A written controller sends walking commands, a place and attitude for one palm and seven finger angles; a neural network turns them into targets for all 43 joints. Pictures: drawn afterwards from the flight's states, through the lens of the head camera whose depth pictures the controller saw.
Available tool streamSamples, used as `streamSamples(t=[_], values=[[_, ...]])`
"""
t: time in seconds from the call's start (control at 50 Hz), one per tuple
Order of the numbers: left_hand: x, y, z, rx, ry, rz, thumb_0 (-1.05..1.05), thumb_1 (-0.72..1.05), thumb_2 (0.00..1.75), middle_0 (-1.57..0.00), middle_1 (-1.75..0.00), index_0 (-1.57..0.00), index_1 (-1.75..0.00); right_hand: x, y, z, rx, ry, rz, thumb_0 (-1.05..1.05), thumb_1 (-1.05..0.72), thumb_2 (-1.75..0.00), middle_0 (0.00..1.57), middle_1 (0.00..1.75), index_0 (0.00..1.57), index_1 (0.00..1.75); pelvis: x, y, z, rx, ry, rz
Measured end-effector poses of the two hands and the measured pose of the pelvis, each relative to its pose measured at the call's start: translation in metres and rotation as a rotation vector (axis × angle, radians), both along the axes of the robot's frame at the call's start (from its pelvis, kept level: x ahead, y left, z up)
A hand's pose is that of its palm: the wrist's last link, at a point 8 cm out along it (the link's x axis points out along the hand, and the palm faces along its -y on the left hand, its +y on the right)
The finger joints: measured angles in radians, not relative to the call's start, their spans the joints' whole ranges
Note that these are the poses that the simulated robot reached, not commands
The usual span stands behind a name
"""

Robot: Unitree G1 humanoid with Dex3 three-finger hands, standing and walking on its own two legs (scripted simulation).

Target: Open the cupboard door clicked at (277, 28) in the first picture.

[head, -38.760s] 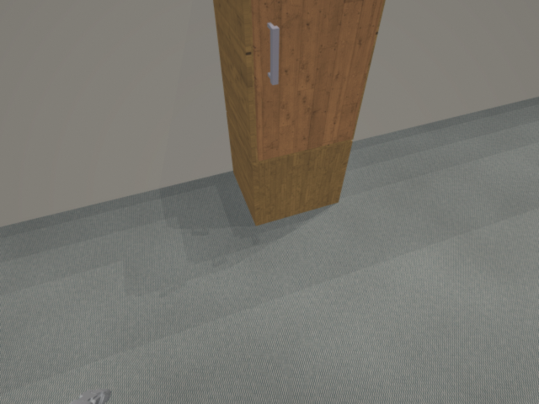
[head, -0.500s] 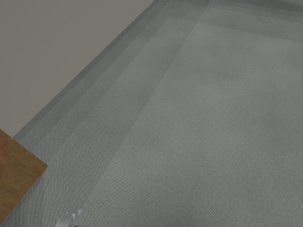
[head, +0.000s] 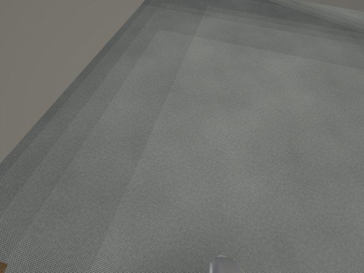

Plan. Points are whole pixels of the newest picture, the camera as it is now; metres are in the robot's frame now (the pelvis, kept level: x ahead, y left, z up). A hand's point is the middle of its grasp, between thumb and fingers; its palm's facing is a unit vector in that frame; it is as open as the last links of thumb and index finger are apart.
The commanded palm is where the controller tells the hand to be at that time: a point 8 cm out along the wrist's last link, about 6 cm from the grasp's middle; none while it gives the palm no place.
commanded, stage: walk to a spot facing it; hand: left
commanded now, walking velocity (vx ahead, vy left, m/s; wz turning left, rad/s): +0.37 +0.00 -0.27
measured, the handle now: out of the picture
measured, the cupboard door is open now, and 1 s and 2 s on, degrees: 42 42 42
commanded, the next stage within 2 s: turn to face it in 0.78 s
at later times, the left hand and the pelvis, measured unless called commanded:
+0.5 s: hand (141, 209) +0.30 +0.13 -0.17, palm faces -0.05 -0.98 -0.21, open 7.1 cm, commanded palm none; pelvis +0.24 -0.06 +0.00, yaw -4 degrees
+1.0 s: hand (165, 131) +0.59 +0.09 -0.18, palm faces -0.15 -0.96 -0.24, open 7.3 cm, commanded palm none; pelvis +0.48 -0.09 -0.02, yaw -8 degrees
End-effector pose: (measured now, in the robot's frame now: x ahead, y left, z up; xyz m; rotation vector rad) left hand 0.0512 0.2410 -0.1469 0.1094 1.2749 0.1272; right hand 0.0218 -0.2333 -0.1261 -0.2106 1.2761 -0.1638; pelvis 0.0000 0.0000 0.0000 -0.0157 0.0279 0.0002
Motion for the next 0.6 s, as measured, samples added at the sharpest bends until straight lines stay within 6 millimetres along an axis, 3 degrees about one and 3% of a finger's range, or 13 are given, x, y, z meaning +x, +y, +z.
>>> streamSamples(t=[0.08, 0.16, 0.22, 0.26, 0.3, 0.36, 0.48, 0.6], values=[[0.080, -0.012, 0.007, 0.009, -0.060, -0.089, 0.00, 0.92, 0.90, -0.20, -0.30, -0.20, -0.30, -0.029, -0.004, -0.003, 0.021, 0.145, -0.096, 0.00, -0.93, -0.90, 0.20, 0.30, 0.20, 0.30, 0.036, -0.005, 0.000, 0.007, 0.003, -0.033], [0.163, -0.037, 0.008, 0.021, -0.113, -0.178, 0.00, 0.92, 0.90, -0.20, -0.30, -0.20, -0.30, -0.051, -0.005, -0.010, 0.059, 0.289, -0.184, 0.00, -0.92, -0.90, 0.20, 0.30, 0.20, 0.30, 0.078, -0.020, -0.007, 0.019, 0.000, -0.060], [0.218, -0.058, 0.002, 0.037, -0.189, -0.209, 0.00, 0.91, 0.90, -0.20, -0.30, -0.20, -0.30, -0.054, -0.010, -0.020, 0.097, 0.389, -0.228, 0.01, -0.91, -0.90, 0.20, 0.30, 0.20, 0.30, 0.112, -0.039, -0.022, 0.032, -0.010, -0.062], [0.236, -0.068, 0.001, 0.042, -0.216, -0.192, 0.00, 0.91, 0.90, -0.20, -0.30, -0.20, -0.30, -0.039, -0.016, -0.024, 0.111, 0.421, -0.244, 0.01, -0.91, -0.90, 0.20, 0.30, 0.20, 0.30, 0.129, -0.047, -0.024, 0.030, -0.025, -0.064], [0.241, -0.075, 0.003, 0.042, -0.193, -0.174, 0.00, 0.91, 0.90, -0.20, -0.30, -0.20, -0.30, -0.008, -0.024, -0.025, 0.109, 0.394, -0.246, 0.01, -0.91, -0.90, 0.20, 0.30, 0.20, 0.30, 0.146, -0.052, -0.020, 0.025, -0.032, -0.066], [0.236, -0.083, 0.004, 0.036, -0.111, -0.152, 0.00, 0.92, 0.90, -0.20, -0.30, -0.20, -0.30, 0.060, -0.038, -0.024, 0.097, 0.279, -0.231, 0.01, -0.91, -0.90, 0.19, 0.30, 0.20, 0.30, 0.172, -0.058, -0.010, 0.022, -0.025, -0.074], [0.240, -0.064, 0.005, 0.065, -0.006, -0.087, -0.03, 0.96, 0.90, -0.20, -0.30, -0.21, -0.30, 0.206, -0.055, -0.018, 0.072, 0.047, -0.153, 0.01, -0.93, -0.90, 0.19, 0.30, 0.20, 0.30, 0.230, -0.061, -0.003, 0.009, -0.011, -0.076], [0.244, -0.054, -0.014, 0.026, 0.139, -0.031, -0.01, 0.94, 0.90, -0.20, -0.30, -0.20, -0.30, 0.340, -0.063, -0.013, 0.018, -0.111, -0.055, 0.01, -0.94, -0.90, 0.19, 0.30, 0.20, 0.30, 0.299, -0.047, -0.014, -0.002, -0.025, -0.076]])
